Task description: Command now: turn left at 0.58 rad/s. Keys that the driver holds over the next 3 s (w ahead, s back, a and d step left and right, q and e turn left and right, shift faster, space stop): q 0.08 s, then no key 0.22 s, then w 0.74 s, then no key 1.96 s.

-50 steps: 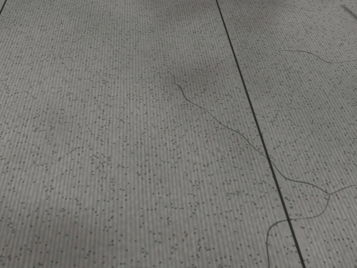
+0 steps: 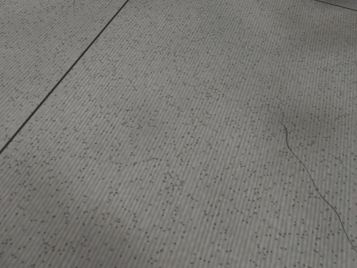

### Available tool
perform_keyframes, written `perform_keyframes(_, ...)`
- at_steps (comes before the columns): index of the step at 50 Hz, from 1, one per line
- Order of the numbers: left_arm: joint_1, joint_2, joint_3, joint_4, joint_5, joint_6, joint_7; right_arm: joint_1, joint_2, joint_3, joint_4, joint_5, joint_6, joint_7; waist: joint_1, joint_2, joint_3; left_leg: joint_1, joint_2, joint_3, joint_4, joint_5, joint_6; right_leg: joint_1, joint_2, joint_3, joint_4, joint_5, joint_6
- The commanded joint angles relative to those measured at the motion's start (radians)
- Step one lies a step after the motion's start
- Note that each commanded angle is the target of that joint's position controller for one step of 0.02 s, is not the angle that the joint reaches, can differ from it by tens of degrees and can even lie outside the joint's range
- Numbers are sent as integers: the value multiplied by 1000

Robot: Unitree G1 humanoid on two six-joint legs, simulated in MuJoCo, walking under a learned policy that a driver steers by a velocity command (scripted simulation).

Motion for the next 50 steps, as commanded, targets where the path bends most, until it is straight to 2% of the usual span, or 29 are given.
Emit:
perform_keyframes(1,-32,63,9,-60,-2,-15,-5,-11,-189,-52,-70,0,-3,-9,-7,162,-148,192,234,-279,-87,237,170,-26,1,29,-115,12,14)
perform_keyframes(4,-23,74,10,-59,-6,-22,-12,-30,-193,-53,-78,-3,4,-2,-11,172,-137,146,222,-331,-82,208,173,46,16,35,-196,-4,10)
perform_keyframes(8,32,82,8,-45,-9,-36,-31,-58,-169,-38,-81,-3,14,3,-3,182,-162,156,215,-359,-24,305,156,152,10,13,-330,14,-13)
perform_keyframes(10,86,74,5,-29,-2,-44,-43,-75,-153,-27,-79,6,22,0,36,162,-158,116,170,-338,20,268,105,282,4,-10,-552,197,-47)
perform_keyframes(11,101,111,11,-28,13,-45,-43,-45,-130,-19,-74,1,21,-2,26,100,-160,52,122,-299,72,135,55,369,-82,59,-600,302,-81)
perform_keyframes(12,86,178,19,-42,28,-40,-36,7,-84,-5,-74,-18,16,0,-27,-124,-165,-60,-10,-160,249,-176,-5,445,-266,249,-622,503,-164)
perform_keyframes(13,74,170,12,-36,48,-40,-35,-23,-125,-20,-97,-12,7,-1,-18,-244,-118,-159,-76,-76,377,-455,-55,361,-396,415,-645,561,-345)
perform_keyframes(14,49,142,4,-52,43,-47,-34,-28,-191,-39,-78,-12,4,-4,3,-163,-101,-166,-39,-100,542,-458,-84,335,-396,410,-657,511,-382)
perform_keyframes(15,30,134,3,-52,28,-48,-29,-29,-204,-51,-62,-3,5,-3,-3,-126,-90,-189,-39,-101,624,-410,-99,348,-343,341,-645,477,-348)
perform_keyframes(17,49,103,-9,-35,-5,-50,-24,-11,-140,-35,-38,-8,16,-3,4,-112,-80,-239,-4,-92,605,-295,-123,400,-265,274,-681,127,-281)
perform_keyframes(18,81,102,-11,-17,-13,-46,-22,-21,-103,-22,-35,-5,13,5,17,-132,-60,-250,4,-53,551,-261,-129,410,-234,260,-718,-27,-268)
perform_keyframes(19,105,117,-6,-7,-16,-40,-19,-51,-95,-16,-41,0,5,13,38,-162,-38,-261,13,6,501,-246,-132,423,-221,255,-747,-102,-263)
perform_keyframes(23,162,160,5,5,-14,-39,-12,-136,-61,4,-52,8,-39,24,87,-161,-24,-120,34,93,228,-250,-112,394,-219,211,-757,-52,-265)
perform_keyframes(24,176,170,8,9,-17,-41,-15,-124,-66,2,-44,11,-47,27,84,-158,-25,-67,28,106,165,-241,-100,374,-224,208,-754,-44,-273)
perform_keyframes(26,164,172,7,7,-30,-40,-24,-48,-74,-4,-4,16,-60,30,37,-133,-26,90,12,139,-12,-86,-64,298,-217,188,-729,-41,-272)
perform_keyframes(28,159,113,-12,6,-25,-49,-32,68,-95,-15,42,20,-62,23,-23,-97,-67,322,34,105,-70,-45,-26,167,-185,154,-644,-35,-224)
perform_keyframes(29,123,37,-36,-11,-8,-61,-42,175,-126,-23,63,20,-62,15,-71,-2,-111,470,158,-55,-105,-106,9,44,-119,70,-452,-44,-165)
perform_keyframes(30,89,-8,-49,-63,-5,-83,-45,230,-247,-52,73,8,-59,17,-75,258,-119,526,351,-377,-191,-295,123,-163,-5,-86,-205,-121,-102)
perform_keyframes(31,28,85,-26,-82,-24,-98,-42,248,-219,-48,75,-4,-73,28,-110,218,-41,464,431,-530,-263,-394,217,-279,-36,-31,-11,-227,-99)
perform_keyframes(32,55,122,-12,-75,-41,-105,-49,202,-162,-28,68,-9,-88,31,-71,175,23,440,403,-476,-272,-425,208,-337,-85,5,76,-158,-118)
perform_keyframes(33,83,115,-12,-54,-43,-109,-55,168,-133,-19,57,-9,-98,34,-51,176,36,429,354,-401,-285,-385,181,-346,-106,4,100,-81,-131)
perform_keyframes(34,82,111,-11,-52,-31,-113,-60,149,-122,-14,56,-2,-101,36,-42,164,51,425,333,-343,-298,-293,165,-365,-122,-1,89,-14,-131)
perform_keyframes(36,58,83,-15,-55,-17,-116,-71,142,-110,-7,53,-7,-99,35,-35,138,50,383,289,-231,-318,-88,142,-327,-135,-18,40,99,-115)
perform_keyframes(39,3,38,-33,-77,-7,-112,-81,154,-122,-10,63,-2,-95,30,-41,120,42,310,239,-96,-332,85,139,-246,-112,-60,-121,241,-65)
perform_keyframes(42,-89,15,-50,-115,-11,-109,-87,197,-143,-15,85,0,-96,25,-67,123,59,224,222,-27,-345,114,129,-123,-71,-90,-302,367,-49)
perform_keyframes(44,-125,24,-52,-135,-16,-107,-93,227,-152,-17,105,6,-98,25,-69,125,74,227,250,-26,-348,118,127,-83,-58,-83,-361,400,-64)
perform_keyframes(47,-122,58,-45,-150,-19,-111,-102,228,-160,-22,124,15,-92,22,-34,123,69,321,298,-22,-301,220,103,-66,-55,-61,-418,362,-109)
perform_keyframes(49,-40,97,-28,-136,-16,-112,-98,217,-180,-28,126,10,-81,19,20,144,-7,371,295,2,-172,533,79,67,-12,-96,-419,299,-144)
perform_keyframes(50,95,130,-6,-98,-16,-108,-90,212,-175,-24,127,5,-71,17,91,140,-97,348,258,39,-3,695,56,247,21,-123,-423,287,-172)
Next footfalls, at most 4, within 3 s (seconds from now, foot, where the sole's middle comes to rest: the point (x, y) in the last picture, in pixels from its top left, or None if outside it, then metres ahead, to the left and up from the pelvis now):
0.22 right None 0.07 -0.15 -0.78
0.58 left None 0.04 0.11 -0.78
1.02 right None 0.43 -0.09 -0.78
1.46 left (126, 245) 0.52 0.16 -0.78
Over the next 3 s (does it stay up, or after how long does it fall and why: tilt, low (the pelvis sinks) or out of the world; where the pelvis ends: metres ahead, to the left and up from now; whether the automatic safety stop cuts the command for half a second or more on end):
stays up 0.44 0.03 -0.01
